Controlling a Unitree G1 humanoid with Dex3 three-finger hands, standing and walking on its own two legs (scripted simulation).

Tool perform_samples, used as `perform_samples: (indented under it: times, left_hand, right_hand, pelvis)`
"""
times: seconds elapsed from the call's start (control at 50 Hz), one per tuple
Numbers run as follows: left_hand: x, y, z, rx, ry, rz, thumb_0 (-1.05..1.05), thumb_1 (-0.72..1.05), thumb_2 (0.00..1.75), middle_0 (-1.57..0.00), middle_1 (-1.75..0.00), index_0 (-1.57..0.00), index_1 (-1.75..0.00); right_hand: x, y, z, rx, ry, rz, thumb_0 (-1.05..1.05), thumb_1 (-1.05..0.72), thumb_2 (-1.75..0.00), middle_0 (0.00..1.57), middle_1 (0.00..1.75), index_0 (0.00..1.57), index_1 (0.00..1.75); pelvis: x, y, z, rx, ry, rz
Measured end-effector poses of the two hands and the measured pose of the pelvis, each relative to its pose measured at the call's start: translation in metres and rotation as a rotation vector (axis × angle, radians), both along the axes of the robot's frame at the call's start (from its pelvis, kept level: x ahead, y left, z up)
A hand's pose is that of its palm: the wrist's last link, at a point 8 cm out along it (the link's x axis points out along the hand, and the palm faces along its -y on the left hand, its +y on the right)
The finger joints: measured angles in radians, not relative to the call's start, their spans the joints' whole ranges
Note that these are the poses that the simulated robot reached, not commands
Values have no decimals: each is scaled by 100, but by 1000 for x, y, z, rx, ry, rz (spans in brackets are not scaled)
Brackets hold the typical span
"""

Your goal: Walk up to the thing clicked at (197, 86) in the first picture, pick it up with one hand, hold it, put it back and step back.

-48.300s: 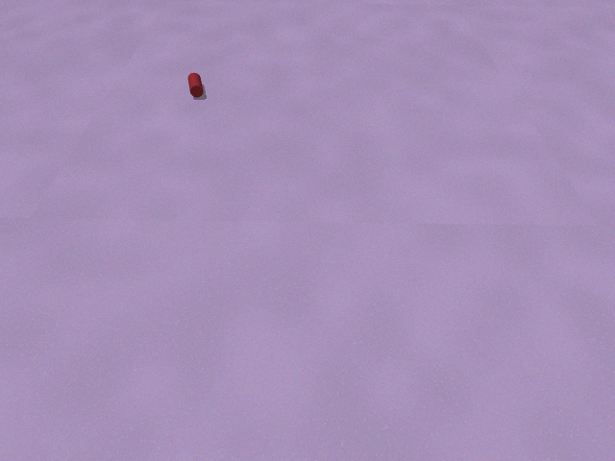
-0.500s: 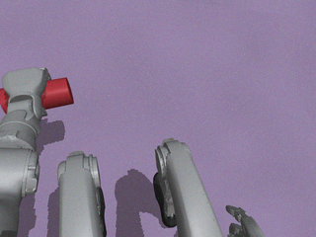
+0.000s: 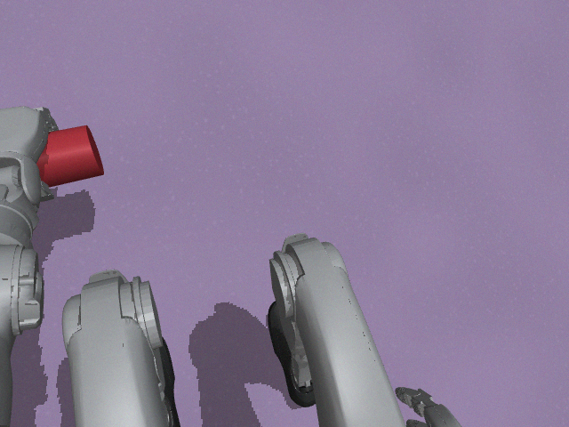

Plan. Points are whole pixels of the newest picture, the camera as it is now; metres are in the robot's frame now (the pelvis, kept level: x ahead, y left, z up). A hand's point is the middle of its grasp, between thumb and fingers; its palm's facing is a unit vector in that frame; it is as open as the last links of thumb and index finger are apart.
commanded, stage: crouch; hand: left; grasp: from above
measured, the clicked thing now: (36, 162) +0.50 +0.25 -0.19
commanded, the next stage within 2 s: lower in 0.10 s
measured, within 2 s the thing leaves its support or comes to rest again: neither
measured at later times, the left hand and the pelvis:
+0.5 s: hand (39, 172) +0.49 +0.26 -0.21, palm faces -0.47 -0.09 -0.88, open 10.2 cm; pelvis +0.00 +0.00 -0.02, yaw -2 degrees
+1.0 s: hand (54, 173) +0.50 +0.25 -0.25, palm faces -0.47 -0.10 -0.88, open 10.2 cm; pelvis +0.01 +0.01 -0.03, yaw -5 degrees
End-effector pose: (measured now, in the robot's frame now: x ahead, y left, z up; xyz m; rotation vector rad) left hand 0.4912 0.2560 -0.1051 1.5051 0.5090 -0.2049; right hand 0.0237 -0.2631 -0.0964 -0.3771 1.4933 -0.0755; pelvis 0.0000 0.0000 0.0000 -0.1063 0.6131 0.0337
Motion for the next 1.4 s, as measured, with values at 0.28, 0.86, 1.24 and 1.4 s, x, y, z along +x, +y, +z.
perform_samples:
  times: [0.28, 0.86, 1.24, 1.4]
  left_hand:
    - [8, 6, -12, -1, 2, 11, 0, -3, 47, -71, -55, -72, -52]
    - [15, 2, -76, -9, 20, 25, 0, -1, 47, -70, -53, -71, -51]
    - [15, 0, -103, -26, 18, 9, 0, 1, 42, -73, -47, -73, -45]
    - [15, 0, -106, -26, 8, 20, 0, 2, 37, -74, -44, -75, -42]
  right_hand:
    - [3, 1, -8, -3, 4, 16, 0, -90, -90, 20, 30, 20, 30]
    - [-9, 11, -14, 17, 54, 70, 0, -90, -89, 20, 30, 20, 30]
    - [-10, 11, 0, 17, 69, 135, 0, -90, -89, 20, 30, 20, 30]
    - [-10, 14, 1, 34, 63, 154, 0, -90, -89, 20, 30, 20, 30]
  pelvis:
    - [3, 1, -12, -13, -12, -12]
    - [7, 5, -34, -48, -31, -34]
    - [8, 7, -36, -75, -53, -47]
    - [7, 8, -36, -83, -61, -53]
